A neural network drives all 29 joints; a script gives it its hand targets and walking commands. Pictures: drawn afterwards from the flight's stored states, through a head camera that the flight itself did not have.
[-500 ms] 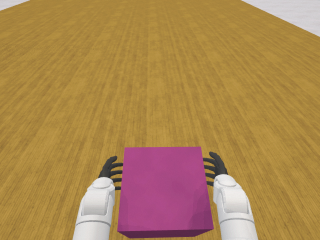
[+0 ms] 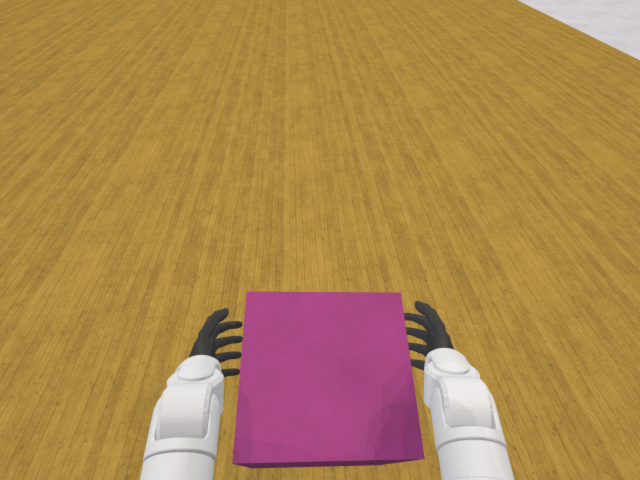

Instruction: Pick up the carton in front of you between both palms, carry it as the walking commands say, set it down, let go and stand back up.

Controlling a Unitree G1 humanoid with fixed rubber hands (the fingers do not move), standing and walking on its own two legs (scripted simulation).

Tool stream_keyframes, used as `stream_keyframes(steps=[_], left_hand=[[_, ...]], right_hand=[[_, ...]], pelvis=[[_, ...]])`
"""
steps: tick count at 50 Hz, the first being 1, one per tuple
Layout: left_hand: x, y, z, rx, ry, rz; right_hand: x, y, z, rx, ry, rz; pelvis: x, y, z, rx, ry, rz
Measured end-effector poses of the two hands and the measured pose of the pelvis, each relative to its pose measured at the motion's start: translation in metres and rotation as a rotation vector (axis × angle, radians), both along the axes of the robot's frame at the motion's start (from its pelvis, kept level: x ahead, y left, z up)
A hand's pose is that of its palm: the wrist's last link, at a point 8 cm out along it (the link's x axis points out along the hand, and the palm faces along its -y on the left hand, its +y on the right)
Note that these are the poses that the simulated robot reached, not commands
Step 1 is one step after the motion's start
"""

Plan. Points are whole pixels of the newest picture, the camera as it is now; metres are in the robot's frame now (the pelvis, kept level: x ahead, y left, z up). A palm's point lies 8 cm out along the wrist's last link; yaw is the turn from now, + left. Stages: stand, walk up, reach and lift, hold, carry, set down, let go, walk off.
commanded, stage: hold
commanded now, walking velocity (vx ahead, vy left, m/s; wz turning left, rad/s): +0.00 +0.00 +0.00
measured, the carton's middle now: (320, 387) +0.31 +0.01 -0.07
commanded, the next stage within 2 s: set down in 0.24 s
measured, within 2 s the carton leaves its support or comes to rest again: neither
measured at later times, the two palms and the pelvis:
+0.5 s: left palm (233, 327) +0.34 +0.14 +0.02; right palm (450, 372) +0.28 -0.15 +0.03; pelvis +0.01 +0.07 +0.00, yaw -14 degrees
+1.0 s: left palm (242, 376) +0.38 +0.15 -0.18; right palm (404, 402) +0.33 -0.14 -0.16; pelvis -0.04 +0.07 -0.11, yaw -15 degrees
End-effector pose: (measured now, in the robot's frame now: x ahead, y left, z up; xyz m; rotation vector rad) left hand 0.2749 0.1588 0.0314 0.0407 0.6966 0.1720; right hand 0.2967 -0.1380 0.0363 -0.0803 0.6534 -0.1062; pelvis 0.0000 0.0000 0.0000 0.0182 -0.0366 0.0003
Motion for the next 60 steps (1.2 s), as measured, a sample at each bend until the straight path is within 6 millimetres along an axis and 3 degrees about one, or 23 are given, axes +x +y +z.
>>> stream_keyframes(steps=[8, 13, 19, 26, 30, 35, 40, 44, 51, 60], left_hand=[[0.023, -0.038, 0.004, -0.004, -0.007, -0.207], [0.039, -0.046, 0.007, -0.001, -0.011, -0.273], [0.053, -0.033, 0.004, -0.012, 0.006, -0.264], [0.071, -0.021, -0.016, -0.03, 0.049, -0.224], [0.078, -0.021, -0.041, -0.021, 0.061, -0.224], [0.08, -0.016, -0.091, 0.0, 0.057, -0.206], [0.079, -0.011, -0.149, -0.002, 0.042, -0.166], [0.084, -0.009, -0.185, -0.013, 0.014, -0.137], [0.103, -0.008, -0.216, -0.034, -0.037, -0.123], [0.116, 0.001, -0.262, -0.021, 0.007, -0.151]], right_hand=[[-0.035, -0.037, 0.001, -0.001, 0.01, -0.201], [-0.047, -0.04, 0.009, 0.005, 0.005, -0.273], [-0.038, -0.025, 0.011, 0.011, 0.018, -0.281], [-0.014, -0.014, -0.009, 0.006, 0.057, -0.272], [-0.002, -0.013, -0.032, -0.007, 0.071, -0.266], [0.006, -0.009, -0.08, -0.018, 0.07, -0.244], [0.012, -0.003, -0.138, -0.001, 0.052, -0.245], [0.019, 0.0, -0.173, 0.021, 0.019, -0.264], [0.037, 0.002, -0.205, 0.054, -0.04, -0.299], [0.049, 0.008, -0.254, 0.058, 0.001, -0.289]], pelvis=[[0.0, 0.017, 0.008, -0.018, -0.05, -0.153], [0.004, 0.032, 0.009, -0.021, -0.061, -0.214], [0.008, 0.053, 0.009, -0.023, -0.063, -0.241], [0.006, 0.075, 0.003, -0.022, -0.013, -0.249], [0.002, 0.082, -0.003, -0.012, 0.07, -0.251], [-0.009, 0.085, -0.018, 0.001, 0.226, -0.246], [-0.022, 0.083, -0.042, 0.012, 0.393, -0.236], [-0.03, 0.079, -0.068, 0.02, 0.516, -0.234], [-0.039, 0.071, -0.111, 0.033, 0.652, -0.236], [-0.044, 0.067, -0.152, 0.05, 0.746, -0.25]])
